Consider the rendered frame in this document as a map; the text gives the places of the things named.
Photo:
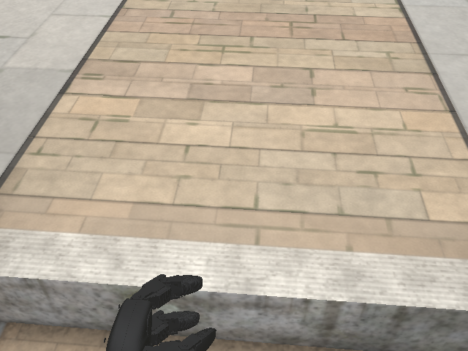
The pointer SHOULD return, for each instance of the left robot hand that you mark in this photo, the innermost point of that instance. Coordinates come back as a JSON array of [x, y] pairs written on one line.
[[136, 329]]

